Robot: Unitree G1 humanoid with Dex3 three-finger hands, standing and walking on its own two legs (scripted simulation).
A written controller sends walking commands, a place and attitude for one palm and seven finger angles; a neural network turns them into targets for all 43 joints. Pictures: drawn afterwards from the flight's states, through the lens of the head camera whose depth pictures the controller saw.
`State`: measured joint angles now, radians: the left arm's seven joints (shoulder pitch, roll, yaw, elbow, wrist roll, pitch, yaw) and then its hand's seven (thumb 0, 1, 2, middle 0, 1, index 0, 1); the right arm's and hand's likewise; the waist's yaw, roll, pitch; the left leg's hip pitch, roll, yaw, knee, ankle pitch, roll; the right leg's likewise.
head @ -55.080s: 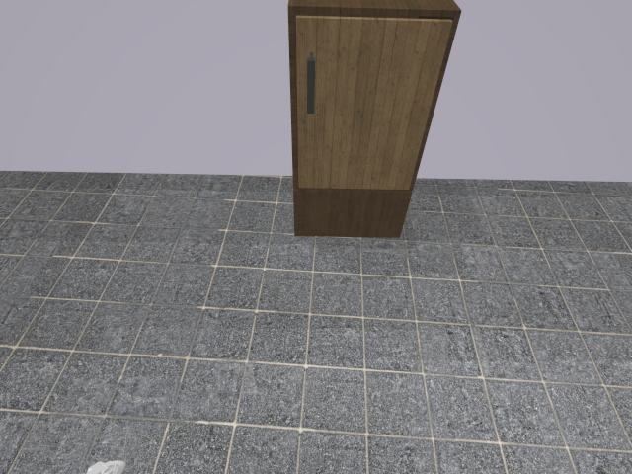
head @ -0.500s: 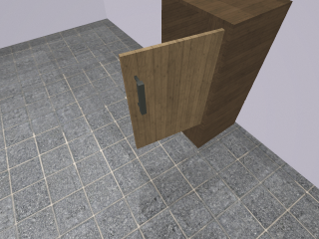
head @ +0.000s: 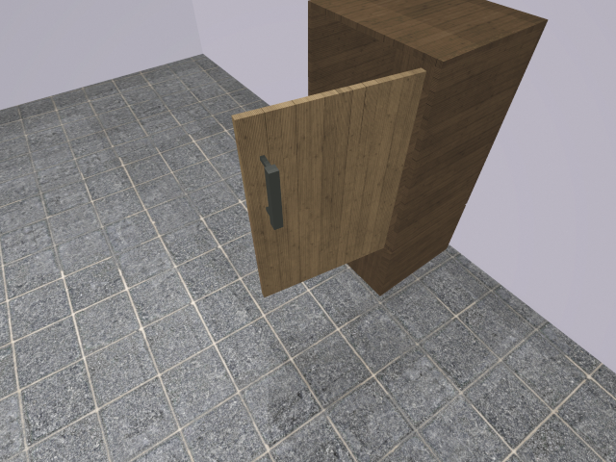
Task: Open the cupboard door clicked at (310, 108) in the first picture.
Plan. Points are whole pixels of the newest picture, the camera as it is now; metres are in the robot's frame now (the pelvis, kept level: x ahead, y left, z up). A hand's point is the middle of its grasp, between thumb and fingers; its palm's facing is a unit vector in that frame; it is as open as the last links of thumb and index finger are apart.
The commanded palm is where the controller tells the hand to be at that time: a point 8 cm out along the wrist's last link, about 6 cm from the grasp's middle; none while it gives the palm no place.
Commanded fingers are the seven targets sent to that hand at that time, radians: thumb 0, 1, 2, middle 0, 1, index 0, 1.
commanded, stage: look to check the result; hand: left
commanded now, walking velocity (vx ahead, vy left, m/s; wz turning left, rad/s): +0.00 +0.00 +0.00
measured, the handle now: (270, 193) +0.63 +0.11 -0.05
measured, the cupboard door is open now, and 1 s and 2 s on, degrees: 80 80 80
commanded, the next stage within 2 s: stand and wait in 0.54 s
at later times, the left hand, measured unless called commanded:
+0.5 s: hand out of the picture +0.06 +0.21 -0.16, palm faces +0.02 -0.96 -0.28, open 7.4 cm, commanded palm none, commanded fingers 0.00 0.90 0.90 -0.20 -0.30 -0.20 -0.30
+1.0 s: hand out of the picture +0.11 +0.23 -0.15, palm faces +0.00 -0.95 -0.33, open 7.4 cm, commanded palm none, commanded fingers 0.00 0.90 0.90 -0.20 -0.30 -0.20 -0.30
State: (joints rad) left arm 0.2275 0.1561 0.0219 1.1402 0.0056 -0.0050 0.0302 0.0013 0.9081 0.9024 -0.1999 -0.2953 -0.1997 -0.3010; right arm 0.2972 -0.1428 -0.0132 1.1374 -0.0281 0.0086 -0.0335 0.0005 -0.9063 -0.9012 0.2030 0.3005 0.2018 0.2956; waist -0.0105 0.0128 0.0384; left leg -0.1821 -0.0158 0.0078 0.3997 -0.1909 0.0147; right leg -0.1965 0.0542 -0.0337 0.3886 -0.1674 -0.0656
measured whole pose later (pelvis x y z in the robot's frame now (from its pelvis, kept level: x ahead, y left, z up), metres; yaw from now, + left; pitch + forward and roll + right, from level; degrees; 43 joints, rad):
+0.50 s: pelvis +0.01 +0.00 +0.00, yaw +0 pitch -2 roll +0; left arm 0.15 0.23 0.02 1.15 0.01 -0.02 0.02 0.00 0.90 0.90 -0.20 -0.30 -0.20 -0.30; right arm 0.17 -0.23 -0.01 1.13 -0.02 0.00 -0.02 0.00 -0.91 -0.90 0.20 0.30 0.20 0.30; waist -0.01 0.02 0.07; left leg -0.15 -0.02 0.00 0.35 -0.18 0.01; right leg -0.16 0.05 -0.04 0.35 -0.16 -0.06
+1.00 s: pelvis +0.03 -0.01 +0.01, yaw +0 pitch -1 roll +0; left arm 0.08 0.30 0.02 1.14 0.01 -0.02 0.01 0.00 0.90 0.90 -0.20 -0.30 -0.20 -0.30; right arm 0.11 -0.31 -0.01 1.13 -0.02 0.00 -0.01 0.00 -0.90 -0.90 0.21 0.30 0.20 0.30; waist -0.01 0.01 0.07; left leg -0.10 -0.01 0.00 0.30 -0.18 0.00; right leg -0.12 0.06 -0.03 0.30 -0.16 -0.07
